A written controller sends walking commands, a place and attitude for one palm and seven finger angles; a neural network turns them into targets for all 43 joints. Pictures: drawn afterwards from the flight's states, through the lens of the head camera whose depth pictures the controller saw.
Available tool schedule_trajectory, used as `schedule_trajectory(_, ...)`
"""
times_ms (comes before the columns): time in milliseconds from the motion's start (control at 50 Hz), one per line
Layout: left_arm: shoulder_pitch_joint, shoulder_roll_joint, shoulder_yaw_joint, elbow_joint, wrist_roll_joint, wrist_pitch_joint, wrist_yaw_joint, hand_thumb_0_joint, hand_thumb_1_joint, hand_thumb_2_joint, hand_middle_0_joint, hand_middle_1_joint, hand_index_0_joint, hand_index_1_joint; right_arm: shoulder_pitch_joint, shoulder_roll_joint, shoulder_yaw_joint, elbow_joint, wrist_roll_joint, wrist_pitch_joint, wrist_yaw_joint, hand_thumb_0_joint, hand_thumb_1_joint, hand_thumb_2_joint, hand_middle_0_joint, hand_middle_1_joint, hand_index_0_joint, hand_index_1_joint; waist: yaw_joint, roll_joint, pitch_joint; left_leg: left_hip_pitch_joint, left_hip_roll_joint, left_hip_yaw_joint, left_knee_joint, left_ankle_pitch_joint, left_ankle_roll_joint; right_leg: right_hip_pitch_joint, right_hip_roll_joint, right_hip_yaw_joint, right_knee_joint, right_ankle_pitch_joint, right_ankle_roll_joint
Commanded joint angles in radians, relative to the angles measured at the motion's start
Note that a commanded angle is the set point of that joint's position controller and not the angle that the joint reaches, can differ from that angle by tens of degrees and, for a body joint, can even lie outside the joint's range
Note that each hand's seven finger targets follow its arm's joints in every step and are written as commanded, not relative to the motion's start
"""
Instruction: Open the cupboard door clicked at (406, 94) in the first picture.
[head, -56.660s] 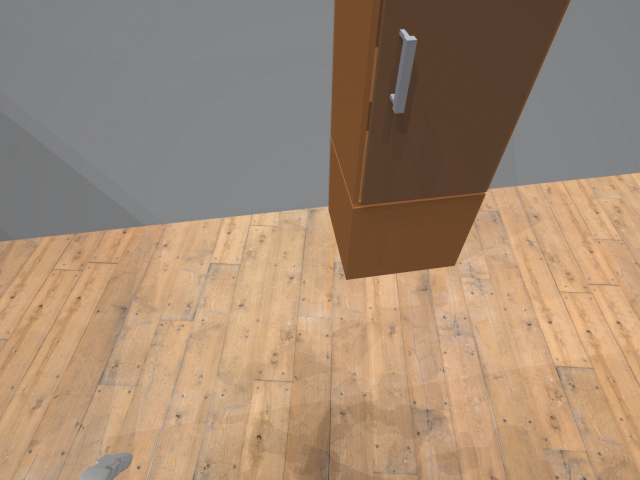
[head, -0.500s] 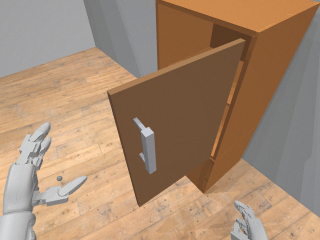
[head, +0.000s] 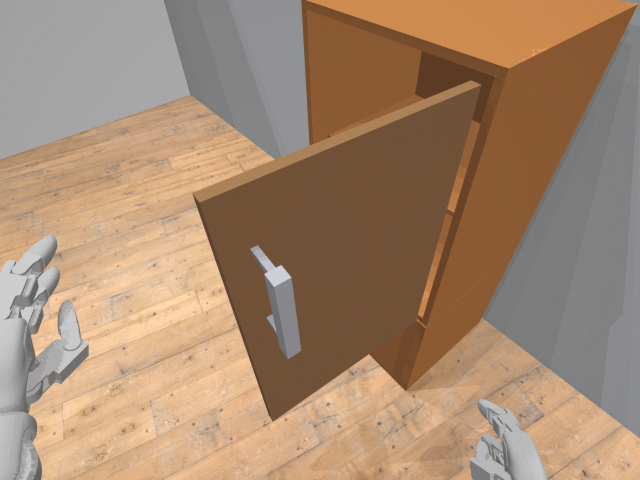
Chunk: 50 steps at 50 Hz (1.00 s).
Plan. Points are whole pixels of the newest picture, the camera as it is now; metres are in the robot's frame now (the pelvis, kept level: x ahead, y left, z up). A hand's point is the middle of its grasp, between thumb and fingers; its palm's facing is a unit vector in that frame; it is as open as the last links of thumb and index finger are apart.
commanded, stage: draw the hand back to the body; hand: left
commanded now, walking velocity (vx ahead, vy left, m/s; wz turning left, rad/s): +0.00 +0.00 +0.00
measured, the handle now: (275, 304) +0.30 +0.10 +0.07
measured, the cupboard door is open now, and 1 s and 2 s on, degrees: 86 86 86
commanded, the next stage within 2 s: step back with the hand held close in 0.16 s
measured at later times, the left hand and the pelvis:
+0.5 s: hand (79, 357) +0.18 +0.25 +0.15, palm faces +0.36 -0.80 -0.48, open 7.4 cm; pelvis -0.03 +0.00 +0.00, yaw -1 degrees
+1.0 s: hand out of the picture +0.07 +0.30 +0.15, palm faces +0.45 -0.74 -0.49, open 7.4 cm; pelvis -0.13 +0.03 -0.02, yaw +1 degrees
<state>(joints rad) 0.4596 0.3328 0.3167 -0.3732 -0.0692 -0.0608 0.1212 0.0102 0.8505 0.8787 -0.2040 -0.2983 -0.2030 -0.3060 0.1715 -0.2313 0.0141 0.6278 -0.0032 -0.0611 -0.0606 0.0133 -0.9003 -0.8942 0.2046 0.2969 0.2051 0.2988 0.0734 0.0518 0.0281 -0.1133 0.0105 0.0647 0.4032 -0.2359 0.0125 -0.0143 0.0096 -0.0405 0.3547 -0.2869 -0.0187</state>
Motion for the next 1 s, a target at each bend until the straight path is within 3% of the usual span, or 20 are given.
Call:
schedule_trajectory(0, -0.075, 0.205, 0.128, -0.25, 0.002, -0.081, 0.017, 0.0, 0.9, 0.9, -0.2, -0.3, -0.2, -0.3, -0.113, -0.098, -0.036, -0.16, -0.002, -0.054, -0.018, 0.0, -0.9, -0.9, 0.2, 0.3, 0.2, 0.3, -0.001, 0.017, -0.129, 0.119, 0.015, -0.03, -0.006, 0.347, 0.016, -0.062, -0.014, 0.029, -0.043, 0.377, 0.006)
schedule_trajectory(80, -0.063, 0.204, 0.129, -0.254, 0.001, -0.083, 0.018, 0.0, 0.9, 0.9, -0.2, -0.3, -0.2, -0.3, -0.116, -0.094, -0.034, -0.155, 0.0, -0.059, -0.019, 0.0, -0.9, -0.9, 0.2, 0.3, 0.2, 0.3, -0.002, 0.045, -0.113, 0.119, 0.015, -0.027, -0.004, 0.346, 0.013, -0.069, -0.015, 0.028, -0.047, 0.379, 0.006)
schedule_trajectory(140, -0.048, 0.199, 0.134, -0.206, -0.005, -0.08, 0.016, 0.0, 0.9, 0.9, -0.2, -0.3, -0.2, -0.3, -0.118, -0.093, -0.036, -0.15, -0.002, -0.056, -0.021, 0.0, -0.9, -0.9, 0.2, 0.3, 0.2, 0.3, -0.003, -0.021, -0.079, 0.105, 0.015, -0.025, -0.009, 0.313, 0.016, -0.082, -0.015, 0.03, -0.058, 0.37, 0.009)
schedule_trajectory(240, -0.062, 0.182, 0.12, -0.177, -0.007, -0.088, 0.009, 0.0, 0.9, 0.9, -0.2, -0.3, -0.2, -0.3, -0.124, -0.096, -0.039, -0.147, 0.001, -0.051, -0.022, 0.0, -0.9, -0.9, 0.2, 0.3, 0.2, 0.3, -0.006, -0.033, -0.055, 0.101, 0.014, -0.021, -0.019, 0.257, 0.02, -0.098, -0.015, 0.034, -0.077, 0.317, 0.013)
schedule_trajectory(260, -0.132, 0.22, 0.137, -0.28, -0.007, -0.101, 0.012, 0.0, 0.9, 0.9, -0.2, -0.3, -0.2, -0.3, -0.133, -0.098, -0.04, -0.157, 0.003, -0.059, -0.023, 0.0, -0.9, -0.9, 0.2, 0.3, 0.2, 0.3, -0.004, -0.001, -0.101, 0.117, 0.012, -0.022, -0.01, 0.266, 0.023, -0.086, -0.02, 0.043, -0.074, 0.337, 0.013)
schedule_trajectory(280, -0.179, 0.357, 0.268, -0.309, -0.003, -0.138, 0.015, 0.0, 0.9, 0.9, -0.2, -0.3, -0.2, -0.3, -0.116, -0.116, -0.039, -0.181, 0.011, -0.042, -0.023, 0.0, -0.9, -0.9, 0.2, 0.3, 0.2, 0.3, -0.042, -0.031, -0.03, 0.061, 0.032, -0.043, 0.042, 0.224, 0.036, -0.203, -0.075, 0.134, -0.112, 0.443, 0.019)
schedule_trajectory(300, -0.074, 0.265, 0.198, -0.227, 0.0, -0.136, 0.001, 0.0, 0.9, 0.9, -0.2, -0.3, -0.2, -0.3, -0.118, -0.1, -0.04, -0.163, 0.006, -0.024, -0.023, 0.0, -0.9, -0.9, 0.2, 0.3, 0.2, 0.3, -0.046, -0.097, -0.049, 0.043, 0.031, -0.048, 0.066, 0.214, 0.034, -0.183, -0.101, 0.123, -0.087, 0.511, 0.024)
schedule_trajectory(320, -0.065, 0.274, 0.197, -0.241, 0.005, -0.134, -0.001, 0.0, 0.9, 0.9, -0.2, -0.3, -0.2, -0.3, -0.129, -0.102, -0.043, -0.175, 0.008, -0.014, -0.023, 0.0, -0.9, -0.9, 0.2, 0.3, 0.2, 0.3, -0.043, -0.089, -0.054, 0.038, 0.027, -0.039, 0.074, 0.224, 0.034, -0.179, -0.11, 0.126, -0.072, 0.586, 0.029)
schedule_trajectory(360, 0.005, 0.222, 0.155, -0.218, 0.007, -0.124, -0.006, 0.0, 0.9, 0.9, -0.2, -0.3, -0.2, -0.3, -0.116, -0.105, -0.048, -0.189, 0.01, 0.005, -0.022, 0.0, -0.9, -0.9, 0.2, 0.3, 0.2, 0.3, -0.049, -0.075, -0.097, 0.026, 0.035, -0.025, 0.084, 0.249, 0.029, -0.168, -0.119, 0.115, -0.039, 0.614, 0.038)
schedule_trajectory(420, 0.058, 0.229, 0.165, -0.232, 0.007, -0.122, 0.002, 0.0, 0.9, 0.9, -0.2, -0.3, -0.2, -0.3, -0.107, -0.11, -0.057, -0.201, 0.013, 0.022, -0.027, 0.0, -0.9, -0.9, 0.2, 0.3, 0.2, 0.3, -0.05, -0.011, -0.152, 0.043, 0.059, -0.024, 0.075, 0.346, 0.027, -0.167, -0.112, 0.095, -0.001, 0.588, 0.041)
schedule_trajectory(500, 0.082, 0.275, 0.21, -0.298, 0.005, -0.122, 0.014, 0.0, 0.9, 0.9, -0.2, -0.3, -0.2, -0.3, -0.102, -0.104, -0.063, -0.234, 0.02, 0.039, -0.031, 0.0, -0.9, -0.9, 0.2, 0.3, 0.2, 0.3, -0.053, -0.064, -0.204, 0.034, 0.08, -0.035, 0.08, 0.402, 0.023, -0.165, -0.097, 0.095, 0.038, 0.568, 0.035)
schedule_trajectory(540, 0.098, 0.291, 0.231, -0.319, 0.002, -0.124, 0.022, 0.0, 0.9, 0.9, -0.2, -0.3, -0.2, -0.3, -0.102, -0.099, -0.063, -0.243, 0.022, 0.043, -0.037, 0.0, -0.9, -0.9, 0.2, 0.3, 0.2, 0.3, -0.051, -0.053, -0.211, 0.011, 0.085, -0.046, 0.073, 0.405, 0.022, -0.156, -0.094, 0.095, 0.059, 0.54, 0.029)
schedule_trajectory(580, 0.097, 0.292, 0.232, -0.338, 0.003, -0.128, 0.027, 0.0, 0.9, 0.9, -0.2, -0.3, -0.2, -0.3, -0.097, -0.104, -0.065, -0.251, 0.022, 0.042, -0.038, 0.0, -0.9, -0.9, 0.2, 0.3, 0.2, 0.3, -0.054, -0.043, -0.195, -0.022, 0.09, -0.057, 0.063, 0.367, 0.022, -0.172, -0.085, 0.099, 0.064, 0.475, 0.027)
schedule_trajectory(660, 0.119, 0.274, 0.226, -0.355, 0.007, -0.145, 0.037, 0.0, 0.9, 0.9, -0.2, -0.3, -0.2, -0.3, -0.088, -0.115, -0.065, -0.253, 0.018, 0.027, -0.037, 0.0, -0.9, -0.9, 0.2, 0.3, 0.2, 0.3, -0.055, 0.047, -0.156, -0.121, 0.114, -0.098, 0.005, 0.199, 0.032, -0.181, -0.059, 0.102, 0.079, 0.276, 0.022)
schedule_trajectory(780, 0.115, 0.25, 0.245, -0.358, 0.031, -0.182, 0.047, 0.0, 0.9, 0.9, -0.2, -0.3, -0.2, -0.3, -0.076, -0.133, -0.068, -0.256, 0.013, -0.02, -0.031, 0.0, -0.9, -0.9, 0.2, 0.3, 0.2, 0.3, -0.053, 0.163, -0.104, -0.453, 0.206, -0.214, -0.2, -0.313, 0.083, -0.025, 0.013, 0.043, 0.278, 0.054, 0.032)
schedule_trajectory(820, 0.089, 0.258, 0.262, -0.355, 0.043, -0.193, 0.048, 0.0, 0.9, 0.9, -0.2, -0.3, -0.2, -0.3, -0.075, -0.137, -0.073, -0.25, 0.008, -0.036, -0.033, 0.0, -0.9, -0.9, 0.2, 0.3, 0.2, 0.3, -0.049, 0.172, -0.087, -0.548, 0.233, -0.243, -0.239, -0.418, 0.098, 0.024, 0.026, 0.031, 0.337, 0.025, 0.033)
schedule_trajectory(880, 0.089, 0.247, 0.251, -0.338, 0.038, -0.2, 0.046, 0.0, 0.9, 0.9, -0.2, -0.3, -0.2, -0.3, -0.059, -0.123, -0.074, -0.234, 0.008, -0.053, -0.024, 0.0, -0.9, -0.9, 0.2, 0.3, 0.2, 0.3, -0.057, 0.093, -0.071, -0.511, 0.211, -0.236, -0.198, -0.399, 0.085, -0.042, 0.023, 0.044, 0.277, -0.043, 0.013)
schedule_trajectory(920, 0.068, 0.247, 0.239, -0.352, 0.03, -0.203, 0.044, 0.0, 0.9, 0.9, -0.2, -0.3, -0.2, -0.3, -0.054, -0.12, -0.075, -0.222, 0.004, -0.062, -0.022, 0.0, -0.9, -0.9, 0.2, 0.3, 0.2, 0.3, -0.067, 0.03, -0.068, -0.378, 0.148, -0.186, -0.11, -0.32, 0.047, -0.176, -0.006, 0.104, 0.122, -0.074, -0.013)
schedule_trajectory(960, 0.042, 0.229, 0.191, -0.354, 0.019, -0.206, 0.046, 0.0, 0.9, 0.9, -0.2, -0.3, -0.2, -0.3, -0.04, -0.102, -0.072, -0.199, 0.011, -0.067, -0.014, 0.0, -0.9, -0.9, 0.2, 0.3, 0.2, 0.3, -0.083, -0.086, -0.119, -0.143, 0.058, -0.09, 0.079, -0.122, -0.004, -0.35, -0.104, 0.212, -0.017, -0.03, -0.057)
schedule_trajectory(980, 0.033, 0.239, 0.19, -0.35, 0.017, -0.204, 0.049, 0.0, 0.9, 0.9, -0.2, -0.3, -0.2, -0.3, -0.032, -0.101, -0.079, -0.185, 0.015, -0.068, -0.015, 0.0, -0.9, -0.9, 0.2, 0.3, 0.2, 0.3, -0.082, -0.182, -0.154, -0.041, 0.026, -0.067, 0.227, -0.089, -0.017, -0.448, -0.165, 0.266, -0.068, -0.065, -0.079)
